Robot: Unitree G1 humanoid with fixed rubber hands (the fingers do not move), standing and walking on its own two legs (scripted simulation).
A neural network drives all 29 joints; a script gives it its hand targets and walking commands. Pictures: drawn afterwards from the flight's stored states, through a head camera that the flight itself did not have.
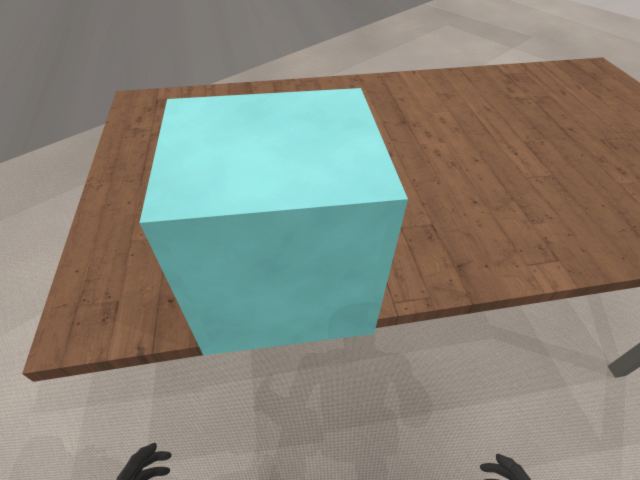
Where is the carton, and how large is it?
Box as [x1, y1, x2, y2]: [140, 88, 407, 354]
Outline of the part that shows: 360,88 167,99 140,218 140,224 203,354 369,334 374,332 407,198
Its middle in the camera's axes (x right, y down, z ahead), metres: -0.06 -0.02 +0.55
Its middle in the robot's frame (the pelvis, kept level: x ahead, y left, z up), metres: +0.42 +0.06 +0.07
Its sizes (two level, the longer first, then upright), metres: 0.254 0.221 0.279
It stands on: a table, 0.70 m high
